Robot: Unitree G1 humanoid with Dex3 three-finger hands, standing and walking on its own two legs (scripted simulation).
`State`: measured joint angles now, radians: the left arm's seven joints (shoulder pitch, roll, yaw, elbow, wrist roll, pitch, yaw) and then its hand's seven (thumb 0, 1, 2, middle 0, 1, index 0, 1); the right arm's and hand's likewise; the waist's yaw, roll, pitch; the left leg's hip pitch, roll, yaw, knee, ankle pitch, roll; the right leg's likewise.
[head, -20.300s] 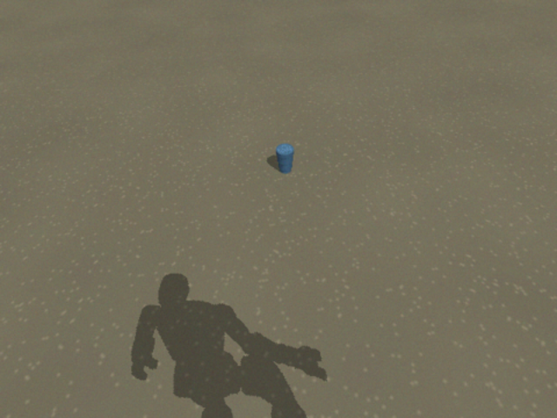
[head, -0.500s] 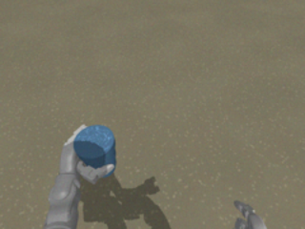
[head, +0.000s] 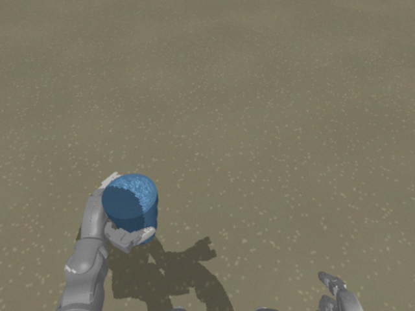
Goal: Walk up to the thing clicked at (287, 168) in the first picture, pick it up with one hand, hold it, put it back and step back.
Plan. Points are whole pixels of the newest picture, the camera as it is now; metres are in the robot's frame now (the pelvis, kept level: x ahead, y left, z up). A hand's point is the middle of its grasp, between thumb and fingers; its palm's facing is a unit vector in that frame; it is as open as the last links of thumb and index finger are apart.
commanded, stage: crouch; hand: left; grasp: from the side
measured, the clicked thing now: (136, 214) +0.31 +0.16 +0.01
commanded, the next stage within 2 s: lower in 1.72 s
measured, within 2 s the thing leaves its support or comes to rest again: neither
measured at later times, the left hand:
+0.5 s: hand (152, 242) +0.32 +0.17 -0.21, palm faces -0.02 -1.00 -0.04, open 11.3 cm
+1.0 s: hand (160, 263) +0.32 +0.18 -0.42, palm faces +0.03 -1.00 -0.04, open 11.4 cm
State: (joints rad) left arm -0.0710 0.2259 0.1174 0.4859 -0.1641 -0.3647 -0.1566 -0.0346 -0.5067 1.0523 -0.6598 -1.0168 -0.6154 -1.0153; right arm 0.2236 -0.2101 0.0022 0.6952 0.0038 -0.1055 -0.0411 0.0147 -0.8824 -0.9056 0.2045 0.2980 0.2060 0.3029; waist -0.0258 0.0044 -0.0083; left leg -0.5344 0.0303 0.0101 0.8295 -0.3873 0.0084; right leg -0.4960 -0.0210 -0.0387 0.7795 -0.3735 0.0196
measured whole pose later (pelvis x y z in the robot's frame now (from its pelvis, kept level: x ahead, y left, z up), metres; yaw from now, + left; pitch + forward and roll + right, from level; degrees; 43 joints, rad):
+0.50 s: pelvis -0.03 -0.01 -0.17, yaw -1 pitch +28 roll -3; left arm -0.30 0.27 0.25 0.83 -0.17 -0.72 -0.24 -0.03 -0.52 1.06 -0.67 -1.00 -0.63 -1.00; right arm 0.15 -0.26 -0.01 0.69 -0.05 -0.12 0.03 0.01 -0.90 -0.91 0.20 0.30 0.20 0.30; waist -0.08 0.00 -0.18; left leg -1.50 0.04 -0.03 1.64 -0.64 0.00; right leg -1.45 -0.02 -0.05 1.60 -0.64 0.00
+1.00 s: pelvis -0.08 -0.01 -0.35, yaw -4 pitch +32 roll -4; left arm -0.47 0.35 0.39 0.97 -0.13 -0.77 -0.24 -0.03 -0.52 1.07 -0.66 -1.02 -0.62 -1.02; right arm 0.06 -0.26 0.02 0.75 -0.10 -0.10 0.07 0.01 -0.92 -0.92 0.20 0.30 0.21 0.30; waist -0.12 -0.03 -0.12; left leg -2.11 0.04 -0.07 2.21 -0.67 0.00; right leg -2.05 -0.02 -0.06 2.17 -0.67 0.00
